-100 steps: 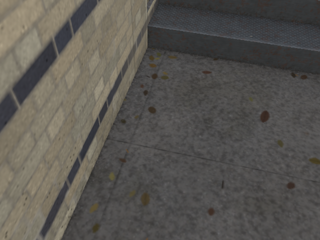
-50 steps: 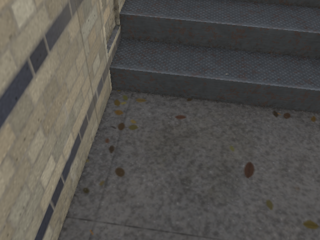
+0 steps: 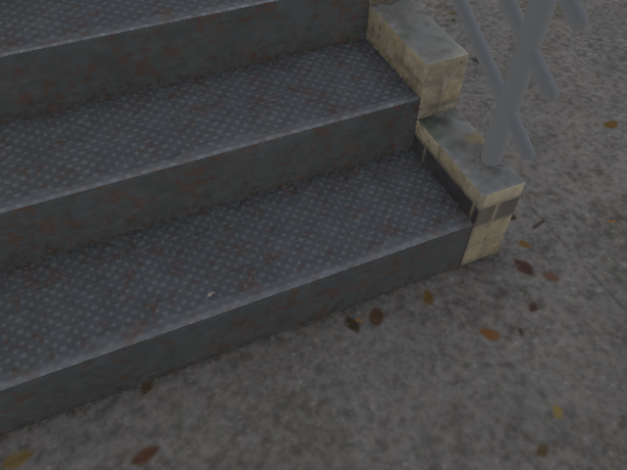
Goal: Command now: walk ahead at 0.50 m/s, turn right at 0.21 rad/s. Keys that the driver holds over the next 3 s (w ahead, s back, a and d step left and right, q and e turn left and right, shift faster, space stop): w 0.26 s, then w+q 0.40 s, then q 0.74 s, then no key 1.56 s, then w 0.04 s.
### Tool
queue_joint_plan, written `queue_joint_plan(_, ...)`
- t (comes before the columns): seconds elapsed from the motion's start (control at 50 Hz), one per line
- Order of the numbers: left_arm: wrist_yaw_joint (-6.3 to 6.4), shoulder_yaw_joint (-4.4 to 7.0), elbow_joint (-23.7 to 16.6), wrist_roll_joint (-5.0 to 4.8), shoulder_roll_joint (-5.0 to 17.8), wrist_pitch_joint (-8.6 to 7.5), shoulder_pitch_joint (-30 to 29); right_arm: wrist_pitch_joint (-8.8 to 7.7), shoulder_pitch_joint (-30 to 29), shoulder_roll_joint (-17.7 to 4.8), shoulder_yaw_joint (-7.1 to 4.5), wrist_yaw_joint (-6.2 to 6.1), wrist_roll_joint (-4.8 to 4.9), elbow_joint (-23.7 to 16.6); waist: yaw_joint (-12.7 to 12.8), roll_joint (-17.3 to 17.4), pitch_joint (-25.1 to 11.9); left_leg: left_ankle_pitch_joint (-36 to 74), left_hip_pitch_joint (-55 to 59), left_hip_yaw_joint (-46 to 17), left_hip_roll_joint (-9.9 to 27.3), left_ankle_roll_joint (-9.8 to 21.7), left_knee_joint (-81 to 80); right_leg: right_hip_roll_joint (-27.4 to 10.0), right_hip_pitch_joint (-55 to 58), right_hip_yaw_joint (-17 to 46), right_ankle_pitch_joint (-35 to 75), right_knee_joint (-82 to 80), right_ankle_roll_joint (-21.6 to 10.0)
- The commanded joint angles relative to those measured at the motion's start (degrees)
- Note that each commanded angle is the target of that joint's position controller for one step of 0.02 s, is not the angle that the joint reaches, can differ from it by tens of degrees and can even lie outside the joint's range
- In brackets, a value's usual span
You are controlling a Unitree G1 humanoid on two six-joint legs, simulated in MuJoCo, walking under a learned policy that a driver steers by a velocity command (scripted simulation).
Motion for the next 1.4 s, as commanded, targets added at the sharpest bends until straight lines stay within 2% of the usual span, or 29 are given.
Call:
queue_joint_plan(0.02, -0.19, 0.35, -5.93, 0.31, 2.17, -0.78, -2.75, -0.82, 0.50, -6.33, -0.53, -0.25, 0.76, -0.97, 0.75, 7.88, 1.14, 7.40, 5.66, -15.13, 15.56, 11.20, -12.56, -4.72, -10.32, -0.27, 3.74, -6.50, 0.96)
queue_joint_plan(0.1, -0.74, -0.84, -8.46, 0.30, 0.05, -0.96, -10.82, -0.27, 2.79, -8.83, -0.39, -0.34, 0.97, 0.86, -1.55, 5.97, 1.74, 13.90, 5.55, -9.23, 14.43, 9.66, -12.93, -4.00, -7.24, -2.88, 15.59, -22.91, 1.17)
queue_joint_plan(0.2, -1.73, -0.29, -10.91, 0.05, 1.95, -1.22, -17.61, -0.30, 6.80, -9.79, 0.07, -0.08, 1.91, 3.10, -2.31, 7.15, 3.81, 14.10, 8.92, -8.09, 16.95, 8.24, -12.50, -1.46, -2.53, -2.87, 19.83, -33.56, -0.25)
queue_joint_plan(0.24, -2.23, 0.36, -11.08, 0.72, 3.14, -1.23, -17.49, 0.24, 6.92, -10.00, -0.01, -0.27, 2.22, 3.82, -0.81, 6.99, 2.78, 20.03, 11.26, -7.28, 18.07, 7.28, -10.14, -0.30, 1.47, -3.47, 17.09, -35.80, -1.81)
queue_joint_plan(0.28, -1.67, 2.61, -7.21, 1.33, 7.00, -0.91, -6.00, 0.84, 4.41, -9.85, 0.20, -0.58, 2.00, 3.55, 6.03, 7.39, -3.30, 34.71, 9.09, -3.93, 14.87, 4.62, 2.82, 2.03, 17.34, -5.19, 15.47, -36.77, -3.53)
queue_joint_plan(0.3, -0.85, 3.93, -4.90, 1.32, 9.78, -0.84, 5.10, 0.94, 3.31, -8.85, 0.90, -0.70, 1.21, 2.40, 11.16, 4.75, -10.28, 29.65, 0.14, -2.91, 12.14, 2.83, 16.60, -2.34, 33.09, -0.92, 16.76, -35.56, -5.57)
queue_joint_plan(0.32, -0.46, 5.04, -3.73, 2.17, 15.58, -0.47, 11.57, 0.32, 10.13, -1.75, 3.07, -0.43, 0.16, 1.49, 9.58, -9.59, -20.50, 0.20, -19.29, -0.08, 3.49, -0.70, 39.84, -17.56, 53.95, 20.71, 11.12, -37.84, -12.35)
queue_joint_plan(0.34, -0.93, 4.06, -3.69, 2.24, 12.42, -0.50, 11.70, -0.83, 12.09, -2.58, 3.01, -0.17, 1.47, 2.37, 8.80, -12.81, -25.99, -22.15, -25.62, -8.38, 1.24, -0.45, 50.69, -23.06, 52.63, 39.64, -1.28, -48.95, -15.29)
queue_joint_plan(0.36, -1.03, 2.87, -3.59, 1.92, 8.79, -1.21, 6.96, -1.15, 6.14, -8.85, 0.86, -0.11, 3.73, 1.40, 8.33, -6.41, -13.85, -18.80, -30.58, -9.94, 4.02, 0.71, 54.39, -21.19, 43.12, 32.62, -4.74, -51.08, -12.23)
queue_joint_plan(0.42, -1.65, 1.38, -2.59, 1.72, 4.28, -2.99, -3.89, 0.38, 2.40, -6.01, 0.18, -1.17, 2.34, 1.32, 2.02, -2.94, -2.27, -5.41, -24.48, -8.08, 10.53, 0.24, 46.53, -13.96, 23.58, 11.38, 7.84, -57.08, -8.08)
queue_joint_plan(0.5, -1.91, 1.97, 0.46, 2.34, 4.49, -4.59, -4.49, 2.96, 1.97, -3.51, -0.37, -0.82, 2.15, 1.18, 0.43, -1.95, -0.72, 1.86, -23.91, -8.28, 10.88, -0.54, 44.50, -11.43, 19.82, -0.25, 20.48, -59.34, -8.41)
queue_joint_plan(0.56, -1.17, 2.10, 2.22, 3.41, 5.95, -4.29, -2.79, 2.62, -3.04, -4.12, -0.90, -0.86, 1.51, -1.07, 1.59, -0.71, 0.47, 9.09, -27.70, -9.23, 10.29, -1.48, 36.69, -10.57, 20.85, -5.18, 22.25, -60.11, -8.12)
queue_joint_plan(0.68, 0.99, 2.34, 4.14, 2.76, 9.47, -2.46, -1.25, 1.87, -15.44, -2.63, -0.03, 1.25, 0.71, -6.65, 5.24, 1.88, 3.96, 15.40, -28.22, -2.71, 8.49, -1.98, 19.12, -11.27, 26.10, -11.82, 30.84, -59.21, -6.35)
queue_joint_plan(0.72, 2.01, 1.65, 5.50, 2.17, 8.06, -0.55, 1.32, 2.25, -14.57, -0.99, 0.73, 1.99, 0.26, -7.50, 5.47, 0.38, 1.71, 9.44, -27.17, 1.13, 6.79, -1.76, 20.56, -12.84, 31.43, -12.72, 42.74, -53.16, -6.65)
queue_joint_plan(0.8, 3.44, 1.96, 3.15, 1.93, 11.21, 1.87, -2.61, 2.14, -4.79, -5.41, -1.05, 3.13, 0.04, -7.80, -1.01, -2.70, -5.54, 1.58, -11.95, 5.90, -0.45, 2.06, 16.20, -12.56, 30.76, -14.47, 68.62, -31.46, -3.52)
queue_joint_plan(0.82, 3.38, 1.80, 2.07, 1.25, 11.15, 2.02, -5.03, 1.96, 3.50, -8.28, -2.50, 2.50, -0.07, -6.01, -5.88, -2.00, -9.63, 9.85, -0.64, 3.51, -0.69, 4.32, 6.77, -10.24, 26.71, -14.73, 61.35, -19.34, -1.07)
queue_joint_plan(0.84, 2.46, 0.55, 0.98, 2.50, 7.21, 0.94, -3.25, 2.05, 5.53, -12.79, -3.69, 0.82, 0.42, -5.31, -5.06, 8.07, -11.02, 36.28, 13.18, -6.45, 5.53, 6.55, 5.51, -4.54, 11.60, -13.58, 20.16, -2.52, 3.18)
queue_joint_plan(0.86, 1.26, -1.47, 0.01, 4.41, 1.24, -1.05, 4.53, 1.52, 2.06, -19.28, -4.20, 0.07, -2.48, -8.48, 2.27, 18.96, -17.48, 74.22, 28.73, -32.76, 23.02, 19.52, 11.95, 6.36, -8.72, -7.91, -22.70, 17.83, 6.58)
queue_joint_plan(0.88, 0.01, -0.35, 1.02, 2.88, 7.36, -2.43, 4.39, 1.52, 2.61, -15.73, -3.74, 0.37, -2.65, -10.07, -1.30, 7.77, -28.86, 65.79, 29.61, -36.22, 24.99, 24.25, 7.61, 4.68, -8.44, 4.75, -20.21, 21.05, 5.98)
queue_joint_plan(0.9, 0.02, 0.43, -0.59, 0.89, 8.97, -2.39, -0.58, 1.88, -2.27, -14.02, -3.86, 0.21, -0.98, -11.54, -0.47, 4.48, -21.88, 50.85, 22.99, -29.92, 22.05, 21.88, 4.90, 2.33, -10.70, 4.45, -14.80, 18.22, 5.05)
queue_joint_plan(0.94, 1.81, 0.81, 0.17, 2.18, 9.24, -0.65, -3.18, 2.63, -8.79, -9.11, -2.37, -0.45, 1.90, -12.84, 3.09, -0.59, -9.65, 30.85, 5.87, -24.11, 16.69, 16.38, -0.38, -1.50, -9.26, 2.95, -8.76, 9.73, 5.80)
queue_joint_plan(1.0, 2.53, 0.64, -0.08, 2.68, 7.49, 1.19, -0.88, 3.21, -10.35, -9.84, -2.38, -0.77, 0.10, -13.74, 5.62, 5.21, -7.00, 33.46, -6.26, -18.75, 11.89, 13.92, -1.71, 0.54, -0.39, 0.47, -6.25, 1.11, 7.10)
queue_joint_plan(1.1, 3.14, 0.15, -1.58, 2.37, 5.74, 2.23, -5.11, 5.48, -8.02, -10.81, -2.78, -2.66, 1.05, -14.87, 3.50, 8.77, -11.99, 27.42, -0.38, -19.63, 10.05, 10.26, 1.25, 2.05, -2.97, 1.15, 1.14, -10.41, 9.29)
queue_joint_plan(1.24, 1.87, -0.29, -1.88, 1.57, 4.23, 2.71, -5.58, 9.16, -8.16, -7.90, -1.81, -3.92, -0.36, -17.01, 1.91, 13.30, -9.77, 29.85, 0.30, -27.34, 11.61, 8.39, 3.98, 4.46, 3.88, -0.07, -2.32, -19.13, 9.75)
queue_joint_plan(1.32, 0.76, 0.72, -1.91, 1.32, 6.14, 0.99, -3.53, 9.29, -8.77, -7.76, -2.05, -4.64, 1.58, -17.93, 3.81, 12.20, -7.93, 26.21, 4.38, -30.97, 9.08, 6.68, 7.40, 3.01, 11.65, 0.62, 7.23, -43.08, 6.17)
queue_joint_plan(1.34, 0.87, 1.47, -1.29, 1.90, 7.94, 0.83, -2.75, 9.14, -8.18, -6.02, -1.88, -4.60, 1.96, -18.42, 3.34, 7.67, -6.46, 13.27, -1.60, -27.57, 4.91, 4.11, 12.86, -1.07, 17.68, 3.25, 17.21, -47.97, 4.59)
queue_joint_plan(1.36, 1.23, 2.62, -2.02, 3.24, 13.32, 1.39, -3.07, 8.96, -1.77, -3.37, -1.50, -4.13, 0.55, -18.50, -1.13, -9.10, -7.24, -18.02, -14.45, -17.33, -3.87, -0.08, 27.04, -15.54, 26.49, 17.02, 42.53, -44.82, -2.06)
queue_joint_plan(1.38, 0.99, 2.80, -3.79, 5.45, 12.49, 1.57, -3.64, 8.32, 0.22, -9.15, -3.34, -3.91, 0.57, -17.65, 0.71, -9.58, -7.20, -31.57, -20.01, -13.43, -8.29, -4.49, 44.82, -24.50, 22.19, 23.90, 53.34, -45.29, -11.85)
queue_joint_plan(1.4, 0.74, 2.65, -5.02, 5.27, 11.09, 1.13, -5.47, 7.86, -2.15, -12.51, -4.60, -3.52, 0.94, -18.15, 0.26, -4.19, -5.87, -27.14, -23.16, -12.75, -3.15, -5.86, 51.52, -23.75, 20.34, 20.48, 45.89, -46.10, -13.82)
Next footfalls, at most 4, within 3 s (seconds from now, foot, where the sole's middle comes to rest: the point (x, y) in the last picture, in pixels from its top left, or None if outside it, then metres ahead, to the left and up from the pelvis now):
0.30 right None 0.35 -0.16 -0.78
0.84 left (277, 432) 0.58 0.07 -0.78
1.34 right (362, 396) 0.65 -0.12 -0.78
1.78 left None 0.48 0.04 -0.78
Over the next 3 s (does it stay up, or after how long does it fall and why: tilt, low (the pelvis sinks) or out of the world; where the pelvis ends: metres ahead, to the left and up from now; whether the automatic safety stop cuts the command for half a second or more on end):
stays up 0.53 -0.04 0.00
